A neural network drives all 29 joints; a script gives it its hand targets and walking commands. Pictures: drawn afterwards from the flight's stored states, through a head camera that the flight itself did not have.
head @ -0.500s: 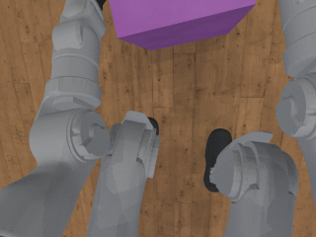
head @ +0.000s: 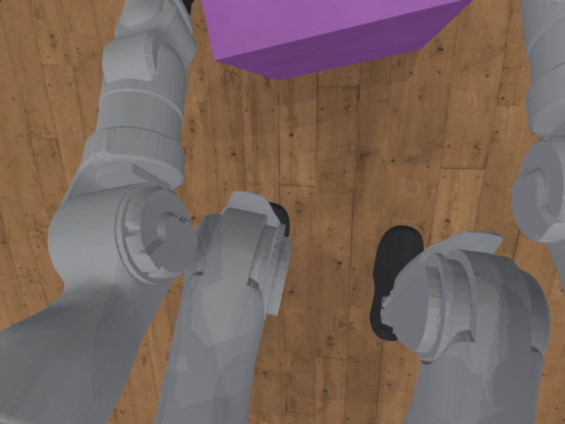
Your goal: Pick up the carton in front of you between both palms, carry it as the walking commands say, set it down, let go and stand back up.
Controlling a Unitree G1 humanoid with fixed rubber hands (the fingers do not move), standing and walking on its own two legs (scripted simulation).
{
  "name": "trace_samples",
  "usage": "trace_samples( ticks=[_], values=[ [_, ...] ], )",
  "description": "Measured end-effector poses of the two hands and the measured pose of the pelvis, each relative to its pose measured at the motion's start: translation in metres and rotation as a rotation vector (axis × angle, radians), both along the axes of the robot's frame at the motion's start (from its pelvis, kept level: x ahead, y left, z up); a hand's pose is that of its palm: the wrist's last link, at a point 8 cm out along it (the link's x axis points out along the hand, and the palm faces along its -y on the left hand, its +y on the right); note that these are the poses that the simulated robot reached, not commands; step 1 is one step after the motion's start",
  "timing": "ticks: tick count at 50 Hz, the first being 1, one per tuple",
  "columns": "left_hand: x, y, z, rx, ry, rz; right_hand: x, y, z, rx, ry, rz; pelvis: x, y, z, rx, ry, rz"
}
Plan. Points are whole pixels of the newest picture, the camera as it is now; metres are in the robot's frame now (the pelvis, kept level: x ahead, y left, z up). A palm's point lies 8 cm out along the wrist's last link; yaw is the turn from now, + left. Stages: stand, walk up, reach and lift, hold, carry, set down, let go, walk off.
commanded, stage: set down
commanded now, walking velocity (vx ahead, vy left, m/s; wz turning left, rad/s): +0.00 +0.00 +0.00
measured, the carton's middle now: out of the picture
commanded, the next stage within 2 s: let go in 1.22 s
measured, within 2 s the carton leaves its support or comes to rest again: neither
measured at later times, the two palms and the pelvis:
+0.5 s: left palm out of the picture +0.54 +0.21 -0.07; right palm out of the picture +0.63 -0.15 -0.07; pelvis +0.00 +0.01 +0.05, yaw +0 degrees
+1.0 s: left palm out of the picture +0.54 +0.21 +0.08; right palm out of the picture +0.64 -0.17 +0.08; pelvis +0.02 +0.00 +0.18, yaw -1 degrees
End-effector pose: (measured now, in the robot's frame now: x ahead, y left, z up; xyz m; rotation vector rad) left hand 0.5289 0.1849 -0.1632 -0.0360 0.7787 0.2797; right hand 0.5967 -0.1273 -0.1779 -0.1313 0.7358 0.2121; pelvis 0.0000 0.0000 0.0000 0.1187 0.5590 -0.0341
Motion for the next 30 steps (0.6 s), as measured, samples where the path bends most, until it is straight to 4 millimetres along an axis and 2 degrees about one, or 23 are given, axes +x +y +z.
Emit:
trace_samples(
  ticks=[5, 8, 12, 16, 20, 30],
  values=[
    [-0.007, 0.009, -0.014, 0.033, 0.029, 0.036, 0.001, -0.029, -0.01, -0.066, 0.002, -0.086, 0.004, 0.004, 0.004, -0.007, 0.023, 0.003],
    [-0.003, 0.018, -0.013, 0.043, 0.006, 0.047, 0.012, -0.041, -0.002, -0.079, -0.027, -0.109, 0.005, 0.006, 0.005, -0.012, 0.035, 0.005],
    [0.003, 0.026, -0.002, 0.048, -0.035, 0.055, 0.027, -0.038, 0.018, -0.066, -0.066, -0.101, 0.005, 0.009, 0.006, -0.017, 0.044, 0.003],
    [0.008, 0.027, 0.02, 0.037, -0.085, 0.068, 0.038, -0.025, 0.043, -0.057, -0.101, -0.081, 0.005, 0.011, 0.011, -0.022, 0.059, 0.014],
    [0.012, 0.025, 0.054, 0.025, -0.127, 0.08, 0.041, -0.016, 0.075, -0.064, -0.12, -0.078, 0.004, 0.013, 0.024, -0.032, 0.075, 0.026],
    [0.007, 0.023, 0.131, 0.028, -0.116, 0.093, 0.032, -0.029, 0.148, -0.075, -0.071, -0.096, 0.001, 0.013, 0.084, -0.038, 0.163, 0.03]
  ],
)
